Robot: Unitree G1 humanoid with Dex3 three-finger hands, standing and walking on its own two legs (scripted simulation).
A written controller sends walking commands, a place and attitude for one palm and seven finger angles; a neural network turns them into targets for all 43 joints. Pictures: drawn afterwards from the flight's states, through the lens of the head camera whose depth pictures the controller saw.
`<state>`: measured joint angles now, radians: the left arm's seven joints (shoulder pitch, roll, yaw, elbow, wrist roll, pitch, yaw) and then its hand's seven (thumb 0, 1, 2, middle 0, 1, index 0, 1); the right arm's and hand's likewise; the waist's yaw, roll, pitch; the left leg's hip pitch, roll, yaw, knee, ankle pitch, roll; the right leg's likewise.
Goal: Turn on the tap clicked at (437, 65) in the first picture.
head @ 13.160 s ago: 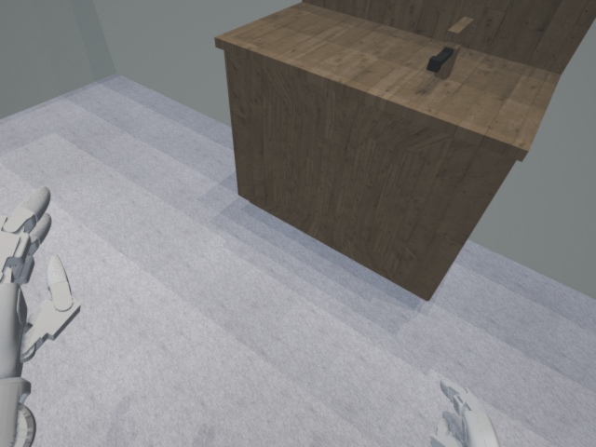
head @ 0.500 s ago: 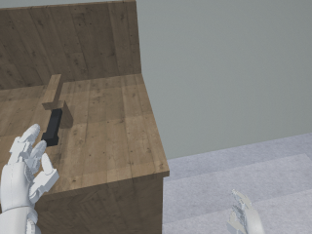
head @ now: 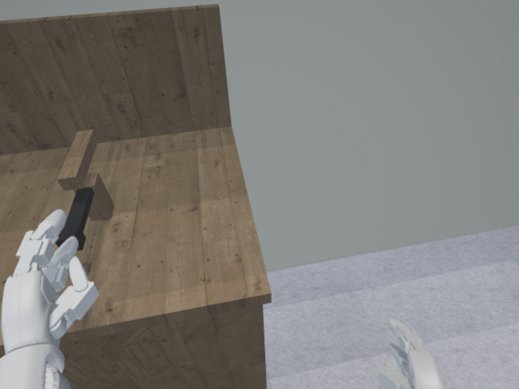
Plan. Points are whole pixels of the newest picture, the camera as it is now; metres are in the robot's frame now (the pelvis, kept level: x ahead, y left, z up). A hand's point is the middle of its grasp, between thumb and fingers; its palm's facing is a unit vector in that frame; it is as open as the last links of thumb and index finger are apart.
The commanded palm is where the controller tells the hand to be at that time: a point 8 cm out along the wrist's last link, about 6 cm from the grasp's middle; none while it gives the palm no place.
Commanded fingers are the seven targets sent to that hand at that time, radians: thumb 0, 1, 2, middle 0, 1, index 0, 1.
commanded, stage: turn the palm inward beside the body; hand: left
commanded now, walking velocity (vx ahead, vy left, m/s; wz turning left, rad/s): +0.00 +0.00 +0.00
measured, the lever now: (70, 239) +0.27 +0.33 +0.11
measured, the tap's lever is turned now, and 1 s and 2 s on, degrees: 0 0 0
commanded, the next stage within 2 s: reach beside the lever's end, fingers flat in 0.04 s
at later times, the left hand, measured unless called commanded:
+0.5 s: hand (83, 286) +0.18 +0.24 +0.15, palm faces +0.49 -0.87 -0.10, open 7.4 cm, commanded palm +0.14 +0.29 +0.14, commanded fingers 0.00 0.90 0.90 -0.20 -0.30 -0.20 -0.30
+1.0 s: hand (68, 282) +0.19 +0.26 +0.15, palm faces +0.52 -0.85 -0.05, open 7.5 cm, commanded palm +0.17 +0.31 +0.13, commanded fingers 0.00 0.90 0.90 -0.18 -0.24 -0.18 -0.24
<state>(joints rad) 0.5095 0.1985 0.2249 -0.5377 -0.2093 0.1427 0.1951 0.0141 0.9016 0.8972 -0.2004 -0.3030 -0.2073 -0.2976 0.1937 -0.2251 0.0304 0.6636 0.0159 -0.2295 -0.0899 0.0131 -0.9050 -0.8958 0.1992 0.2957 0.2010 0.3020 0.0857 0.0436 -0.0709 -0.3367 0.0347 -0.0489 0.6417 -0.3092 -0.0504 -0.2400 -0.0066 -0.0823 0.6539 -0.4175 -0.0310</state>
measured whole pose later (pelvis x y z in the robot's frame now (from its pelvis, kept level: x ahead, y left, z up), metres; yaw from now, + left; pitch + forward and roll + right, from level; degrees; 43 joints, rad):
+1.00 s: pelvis -0.04 +0.00 +0.00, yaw +1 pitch -2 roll +0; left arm 0.22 0.22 0.29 -0.23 -0.25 0.08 0.15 0.01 0.90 0.90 -0.52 -0.46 -0.19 -0.26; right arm 0.14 -0.23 0.04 0.74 0.05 -0.18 -0.13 0.01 -0.91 -0.90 0.20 0.30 0.20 0.30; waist 0.10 0.06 -0.03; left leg -0.35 0.03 -0.08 0.61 -0.24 -0.03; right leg -0.25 -0.01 -0.11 0.63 -0.35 -0.04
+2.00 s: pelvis -0.11 -0.02 -0.03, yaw +7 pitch -1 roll -1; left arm -0.40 0.48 0.28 0.58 -0.29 0.04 -0.04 0.01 0.90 0.90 -0.92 -0.55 -0.16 -0.15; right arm 0.20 -0.31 0.07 0.74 0.10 -0.12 -0.14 0.01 -0.91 -0.90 0.20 0.30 0.20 0.30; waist 0.04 0.05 -0.13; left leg -0.61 0.04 -0.11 0.82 -0.37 -0.01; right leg -0.48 0.03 -0.12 0.85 -0.39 -0.05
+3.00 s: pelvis -0.27 +0.08 +0.00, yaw -9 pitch -2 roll -2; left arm 0.53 0.35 0.34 -0.46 -0.04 -0.17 0.11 0.01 0.89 0.90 -0.21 -0.30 -0.22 -0.30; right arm 0.15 -0.25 -0.05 0.60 0.03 -0.07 -0.07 0.01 -0.91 -0.90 0.19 0.29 0.20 0.30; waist 0.01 0.10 0.06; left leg -0.43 0.02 0.02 0.64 -0.25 0.04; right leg -0.21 0.00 -0.04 0.59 -0.34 0.01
